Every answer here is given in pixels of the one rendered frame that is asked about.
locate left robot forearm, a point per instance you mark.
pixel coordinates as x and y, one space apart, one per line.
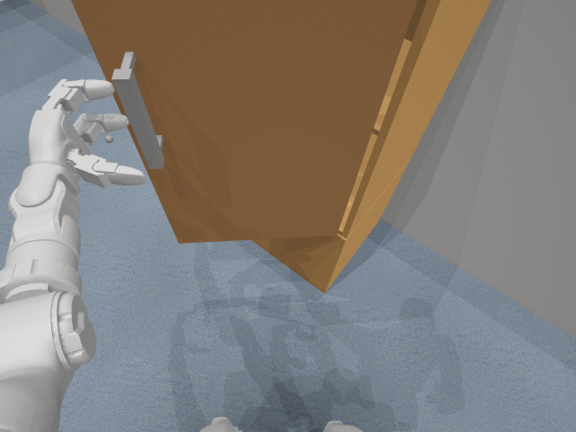
44 250

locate left robot upper arm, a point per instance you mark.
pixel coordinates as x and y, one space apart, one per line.
43 340

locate cupboard door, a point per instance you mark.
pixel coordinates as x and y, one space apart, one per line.
266 107

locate robot right shin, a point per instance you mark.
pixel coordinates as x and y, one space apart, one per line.
332 423

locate robot left shin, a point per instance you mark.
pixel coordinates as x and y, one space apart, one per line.
220 420

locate handle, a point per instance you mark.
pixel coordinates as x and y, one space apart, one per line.
128 91

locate robot left hand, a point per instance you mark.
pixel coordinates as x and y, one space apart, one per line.
53 138

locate robot shin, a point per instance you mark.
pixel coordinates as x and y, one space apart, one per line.
332 423
220 420

